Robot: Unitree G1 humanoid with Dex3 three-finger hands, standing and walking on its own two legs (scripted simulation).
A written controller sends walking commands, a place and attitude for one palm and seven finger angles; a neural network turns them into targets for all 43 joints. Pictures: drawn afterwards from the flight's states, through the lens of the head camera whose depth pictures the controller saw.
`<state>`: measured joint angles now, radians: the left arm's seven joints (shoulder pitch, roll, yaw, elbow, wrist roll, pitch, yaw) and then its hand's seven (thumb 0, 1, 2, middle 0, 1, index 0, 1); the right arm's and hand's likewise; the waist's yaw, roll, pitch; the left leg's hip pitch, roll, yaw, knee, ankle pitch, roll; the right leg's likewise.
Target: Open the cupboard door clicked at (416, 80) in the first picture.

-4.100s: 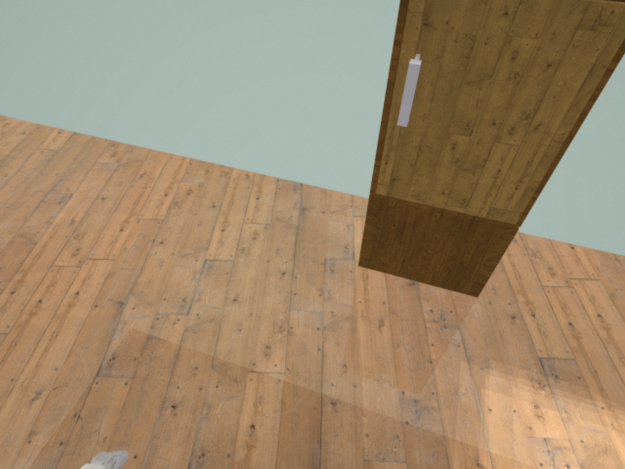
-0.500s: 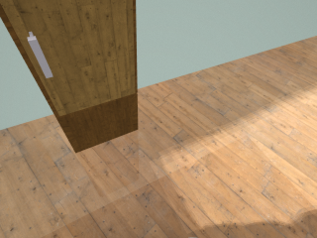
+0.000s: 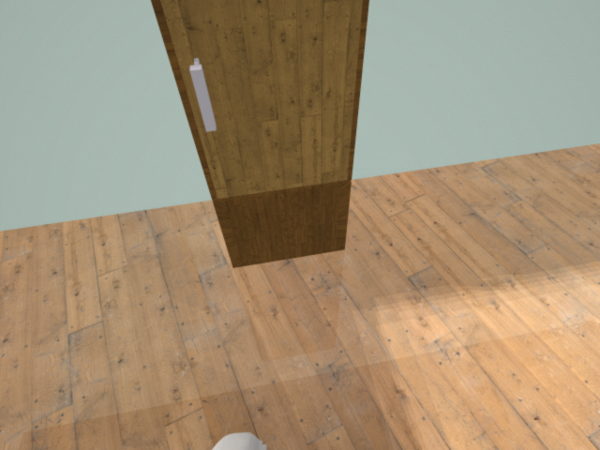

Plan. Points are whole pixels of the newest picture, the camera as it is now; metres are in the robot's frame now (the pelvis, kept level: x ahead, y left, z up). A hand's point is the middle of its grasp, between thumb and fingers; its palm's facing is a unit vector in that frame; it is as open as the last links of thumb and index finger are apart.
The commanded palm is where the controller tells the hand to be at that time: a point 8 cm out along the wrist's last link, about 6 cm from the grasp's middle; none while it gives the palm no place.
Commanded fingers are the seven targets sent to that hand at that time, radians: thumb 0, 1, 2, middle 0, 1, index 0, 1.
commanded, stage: turn to face it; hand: left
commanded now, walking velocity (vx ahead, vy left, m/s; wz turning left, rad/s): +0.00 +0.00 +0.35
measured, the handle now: (203, 95) +0.87 +0.26 +0.03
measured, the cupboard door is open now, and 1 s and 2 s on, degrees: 0 0 0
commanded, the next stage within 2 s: take the last steps up to it in 0.28 s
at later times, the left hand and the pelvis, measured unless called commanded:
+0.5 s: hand out of the picture +0.01 +0.26 -0.17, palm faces +0.18 -0.95 -0.26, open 7.4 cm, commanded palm none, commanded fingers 0.00 0.90 0.90 -0.20 -0.30 -0.20 -0.30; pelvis -0.01 +0.04 +0.00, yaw +9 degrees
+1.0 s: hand out of the picture -0.03 +0.14 -0.18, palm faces +0.28 -0.95 -0.10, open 7.4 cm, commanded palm none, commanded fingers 0.00 0.90 0.90 -0.20 -0.30 -0.20 -0.30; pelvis +0.11 +0.04 -0.01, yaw +11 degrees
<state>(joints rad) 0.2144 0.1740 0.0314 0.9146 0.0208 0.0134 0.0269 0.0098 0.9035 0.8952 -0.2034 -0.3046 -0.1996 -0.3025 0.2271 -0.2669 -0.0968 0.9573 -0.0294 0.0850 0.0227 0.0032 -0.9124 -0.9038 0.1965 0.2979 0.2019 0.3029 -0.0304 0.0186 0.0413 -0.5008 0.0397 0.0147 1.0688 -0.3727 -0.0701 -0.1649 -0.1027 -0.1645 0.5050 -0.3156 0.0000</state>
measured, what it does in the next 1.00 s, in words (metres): walks ahead: left foot, then right foot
